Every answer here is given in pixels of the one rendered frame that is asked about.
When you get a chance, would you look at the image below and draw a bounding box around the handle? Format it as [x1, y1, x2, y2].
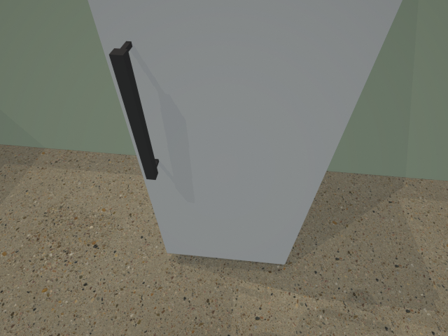
[109, 41, 159, 180]

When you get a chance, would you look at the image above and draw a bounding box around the fridge door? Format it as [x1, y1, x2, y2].
[88, 0, 402, 265]

